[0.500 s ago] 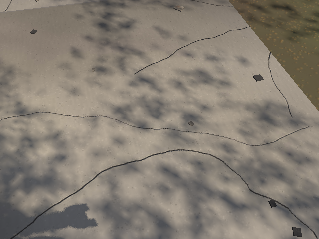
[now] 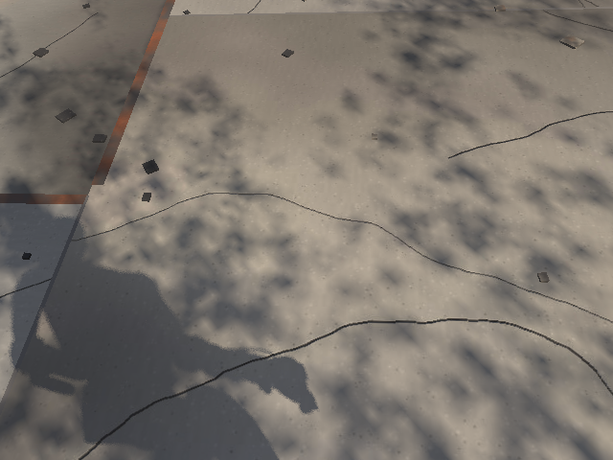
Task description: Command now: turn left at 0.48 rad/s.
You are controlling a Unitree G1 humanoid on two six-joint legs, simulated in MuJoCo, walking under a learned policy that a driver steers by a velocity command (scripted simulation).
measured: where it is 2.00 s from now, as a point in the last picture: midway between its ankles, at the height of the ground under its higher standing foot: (430, 245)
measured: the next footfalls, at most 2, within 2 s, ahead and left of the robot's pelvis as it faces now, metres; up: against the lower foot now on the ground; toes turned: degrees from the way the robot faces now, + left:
left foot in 0.18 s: +0.02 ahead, +0.14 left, +0.00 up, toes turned +0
right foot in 0.64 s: +0.04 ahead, -0.13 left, +0.00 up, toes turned -26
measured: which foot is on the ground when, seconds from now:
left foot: up 0.00-0.16, down 0.18-0.64, up 0.66-1.00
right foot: down 0.00-0.18, up 0.20-0.62, down 0.64-1.00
